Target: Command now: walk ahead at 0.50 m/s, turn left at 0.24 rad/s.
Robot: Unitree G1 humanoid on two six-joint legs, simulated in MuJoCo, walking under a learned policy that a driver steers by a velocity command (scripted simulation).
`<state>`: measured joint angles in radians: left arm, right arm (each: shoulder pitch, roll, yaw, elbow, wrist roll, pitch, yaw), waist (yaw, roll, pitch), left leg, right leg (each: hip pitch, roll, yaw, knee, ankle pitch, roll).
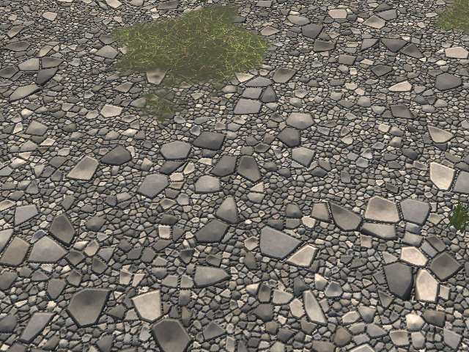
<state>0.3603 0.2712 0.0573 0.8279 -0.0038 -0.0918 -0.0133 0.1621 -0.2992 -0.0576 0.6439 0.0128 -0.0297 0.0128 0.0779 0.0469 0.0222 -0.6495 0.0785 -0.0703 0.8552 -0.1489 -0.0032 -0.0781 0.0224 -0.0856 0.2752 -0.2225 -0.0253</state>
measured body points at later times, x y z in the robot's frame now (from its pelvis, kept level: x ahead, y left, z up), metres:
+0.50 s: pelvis +0.27 +0.05 +0.00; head +0.29 +0.06 +0.45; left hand +0.45 +0.31 -0.11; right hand +0.28 -0.23 -0.12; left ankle +0.23 +0.15 -0.75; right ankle +0.39 -0.13 -0.68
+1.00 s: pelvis +0.54 -0.05 +0.00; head +0.57 -0.08 +0.45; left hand +0.72 +0.18 -0.11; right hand +0.62 -0.37 -0.09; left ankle +0.75 +0.07 -0.68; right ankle +0.49 -0.11 -0.75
